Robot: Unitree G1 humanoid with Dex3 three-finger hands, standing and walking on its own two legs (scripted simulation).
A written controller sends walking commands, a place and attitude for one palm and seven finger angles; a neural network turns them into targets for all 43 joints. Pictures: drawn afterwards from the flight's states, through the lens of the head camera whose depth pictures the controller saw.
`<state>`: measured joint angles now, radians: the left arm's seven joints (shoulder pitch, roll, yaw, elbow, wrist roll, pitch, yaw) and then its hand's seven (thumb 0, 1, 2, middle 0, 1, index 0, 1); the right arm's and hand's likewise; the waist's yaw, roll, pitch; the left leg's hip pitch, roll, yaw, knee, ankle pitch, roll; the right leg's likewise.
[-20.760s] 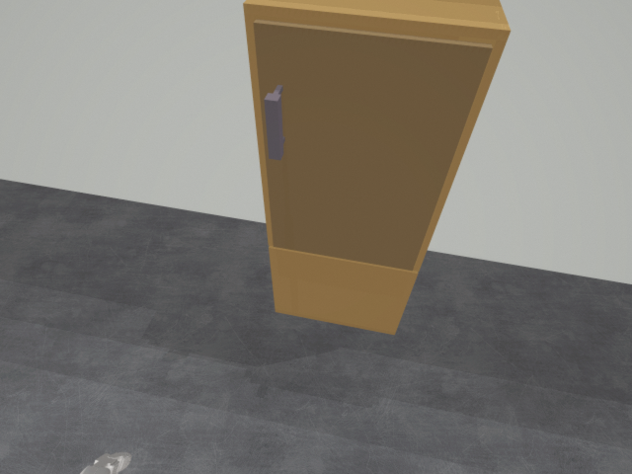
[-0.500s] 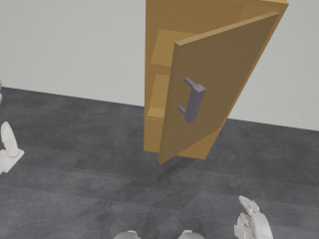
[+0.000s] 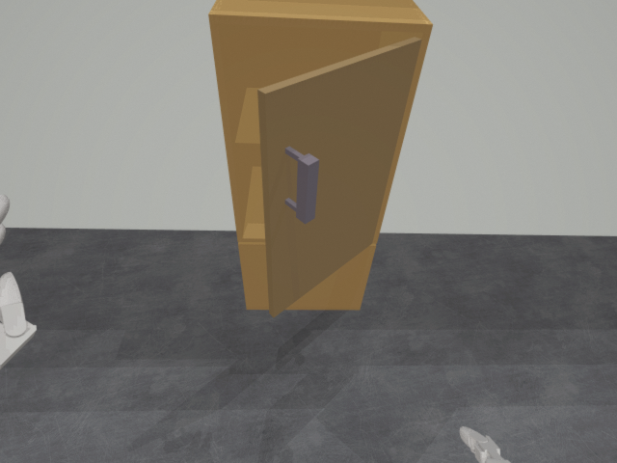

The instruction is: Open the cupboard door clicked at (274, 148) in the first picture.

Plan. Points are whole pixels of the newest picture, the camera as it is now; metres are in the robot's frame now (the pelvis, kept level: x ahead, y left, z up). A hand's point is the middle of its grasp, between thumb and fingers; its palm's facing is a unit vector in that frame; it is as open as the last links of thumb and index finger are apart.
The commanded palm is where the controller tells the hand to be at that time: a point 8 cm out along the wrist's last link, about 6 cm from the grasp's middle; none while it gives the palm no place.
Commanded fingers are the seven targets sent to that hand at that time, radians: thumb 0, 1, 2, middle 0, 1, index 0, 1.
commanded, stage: stop stepping back and stand still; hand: left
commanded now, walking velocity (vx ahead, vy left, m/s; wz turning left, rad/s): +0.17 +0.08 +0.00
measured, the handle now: (298, 184) +0.55 +0.07 +0.07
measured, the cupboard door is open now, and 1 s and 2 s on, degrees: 42 42 42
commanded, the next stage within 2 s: let the arm hang, fingers relaxed in 0.52 s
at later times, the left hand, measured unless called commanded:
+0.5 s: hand (25, 362) +0.16 +0.27 +0.16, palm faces +0.50 -0.73 -0.47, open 7.4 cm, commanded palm +0.10 +0.29 +0.19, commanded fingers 0.00 0.90 0.90 -0.20 -0.30 -0.20 -0.30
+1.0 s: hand out of the picture -0.10 +0.18 -0.17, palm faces +0.05 -0.99 -0.16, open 7.3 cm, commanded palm none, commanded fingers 0.00 0.90 0.90 -0.20 -0.30 -0.20 -0.30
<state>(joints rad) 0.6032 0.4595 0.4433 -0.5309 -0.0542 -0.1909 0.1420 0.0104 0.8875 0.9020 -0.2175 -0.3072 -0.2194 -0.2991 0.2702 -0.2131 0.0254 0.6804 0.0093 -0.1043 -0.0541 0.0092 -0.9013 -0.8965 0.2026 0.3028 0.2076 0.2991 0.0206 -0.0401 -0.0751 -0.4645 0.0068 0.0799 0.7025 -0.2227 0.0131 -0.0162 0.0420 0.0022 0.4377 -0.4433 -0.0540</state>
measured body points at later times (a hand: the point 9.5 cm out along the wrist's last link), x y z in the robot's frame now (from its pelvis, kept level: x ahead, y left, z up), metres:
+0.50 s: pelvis -0.04 -0.01 +0.01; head -0.03 -0.03 +0.46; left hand +0.13 +0.30 +0.19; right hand +0.10 -0.26 -0.09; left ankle -0.05 +0.12 -0.71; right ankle -0.05 -0.09 -0.73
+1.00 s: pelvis -0.10 +0.00 +0.01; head -0.08 +0.02 +0.46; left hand -0.10 +0.23 -0.15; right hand -0.02 -0.25 -0.13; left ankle -0.05 +0.12 -0.73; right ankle -0.06 -0.10 -0.73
